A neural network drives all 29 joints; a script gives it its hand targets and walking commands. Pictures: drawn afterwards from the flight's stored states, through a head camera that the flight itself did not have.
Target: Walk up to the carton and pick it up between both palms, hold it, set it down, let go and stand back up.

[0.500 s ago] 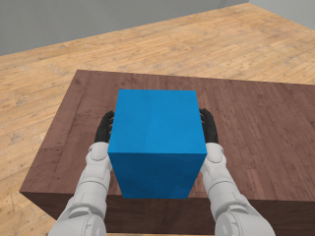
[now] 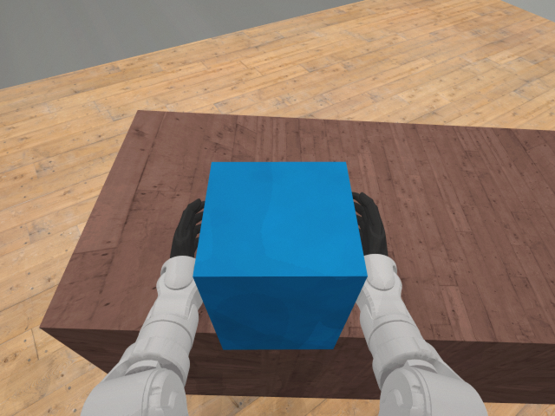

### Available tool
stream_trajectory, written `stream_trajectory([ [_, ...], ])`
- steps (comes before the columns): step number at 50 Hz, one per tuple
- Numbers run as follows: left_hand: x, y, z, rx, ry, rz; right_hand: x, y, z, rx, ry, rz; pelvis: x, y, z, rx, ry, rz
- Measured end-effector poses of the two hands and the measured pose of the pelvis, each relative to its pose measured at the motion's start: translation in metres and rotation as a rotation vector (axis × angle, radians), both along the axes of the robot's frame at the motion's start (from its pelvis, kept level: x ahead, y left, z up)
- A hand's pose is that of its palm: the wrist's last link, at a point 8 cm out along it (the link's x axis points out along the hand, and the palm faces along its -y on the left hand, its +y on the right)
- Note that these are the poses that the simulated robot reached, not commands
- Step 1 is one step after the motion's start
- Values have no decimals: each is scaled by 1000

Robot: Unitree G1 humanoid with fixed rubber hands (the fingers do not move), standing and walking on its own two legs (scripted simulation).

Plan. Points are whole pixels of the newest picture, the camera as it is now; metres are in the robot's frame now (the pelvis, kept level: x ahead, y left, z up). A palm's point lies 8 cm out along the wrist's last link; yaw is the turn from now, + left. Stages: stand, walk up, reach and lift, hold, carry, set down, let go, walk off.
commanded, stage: set down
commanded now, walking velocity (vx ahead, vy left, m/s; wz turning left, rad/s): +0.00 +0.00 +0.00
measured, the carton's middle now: (278, 265) +0.36 +0.01 -0.01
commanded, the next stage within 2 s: none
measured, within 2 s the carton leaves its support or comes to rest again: rests again in 0.64 s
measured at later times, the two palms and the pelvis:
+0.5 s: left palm (189, 249) +0.37 +0.15 +0.01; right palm (374, 250) +0.38 -0.13 +0.02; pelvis +0.00 +0.00 +0.00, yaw -1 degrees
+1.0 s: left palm (165, 247) +0.37 +0.19 +0.00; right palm (380, 242) +0.40 -0.15 +0.01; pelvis +0.00 +0.02 -0.02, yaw -2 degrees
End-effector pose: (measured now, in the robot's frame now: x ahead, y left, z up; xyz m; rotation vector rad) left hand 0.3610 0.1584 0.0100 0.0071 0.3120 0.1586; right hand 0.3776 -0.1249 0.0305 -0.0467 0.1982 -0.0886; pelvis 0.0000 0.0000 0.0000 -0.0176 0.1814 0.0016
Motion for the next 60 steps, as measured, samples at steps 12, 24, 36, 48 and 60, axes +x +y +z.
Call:
stream_trajectory([
  [12, 3, -5, -1, -5, -25, -17, -3, -6, -5, -18, -1, -12, 2, 0, -1, 6, -15, -2],
  [24, 5, -4, -4, 3, -51, -18, -3, -5, -8, -29, 2, -11, 1, 2, -1, 7, -9, -21],
  [36, 12, 6, -7, -2, -40, 35, 14, 5, -17, 31, 62, 15, -3, 9, -9, -6, 68, -49],
  [48, 13, 35, -9, 3, -30, 46, 25, -13, -16, 24, 41, 6, -2, 16, -21, -25, 118, -20],
  [60, -29, 37, -34, -24, -42, 14, -28, -49, -48, 6, 79, 4, -13, 11, -26, -19, 75, -23],
])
